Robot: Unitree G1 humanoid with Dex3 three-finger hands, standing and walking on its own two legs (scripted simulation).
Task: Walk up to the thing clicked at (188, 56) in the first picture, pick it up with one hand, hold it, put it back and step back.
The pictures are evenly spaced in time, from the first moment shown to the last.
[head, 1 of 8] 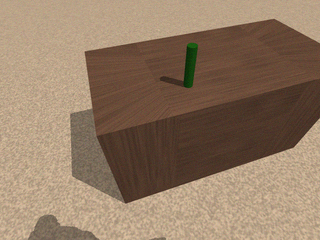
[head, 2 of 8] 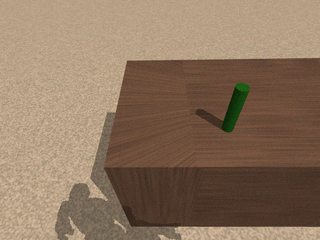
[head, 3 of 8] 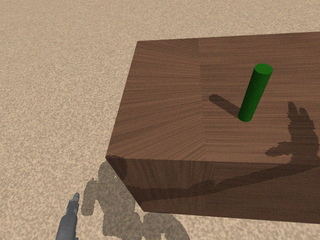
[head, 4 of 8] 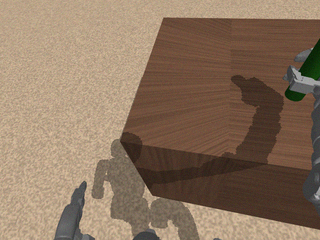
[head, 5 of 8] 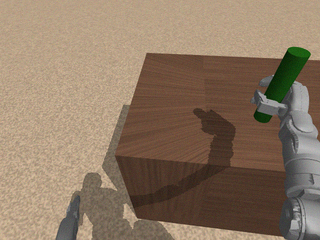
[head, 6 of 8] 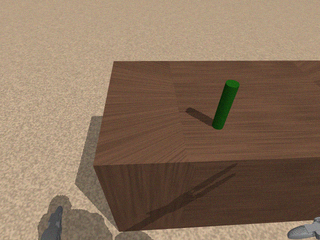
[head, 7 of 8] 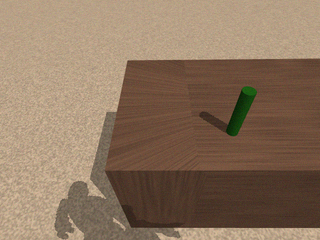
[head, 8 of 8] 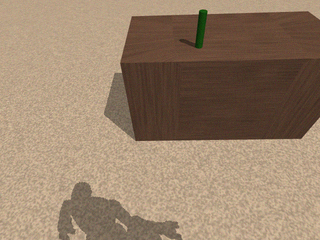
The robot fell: no
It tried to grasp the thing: yes
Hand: right
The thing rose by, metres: 0.24
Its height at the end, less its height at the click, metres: +0.00
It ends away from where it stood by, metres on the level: 0.01
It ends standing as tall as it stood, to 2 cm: yes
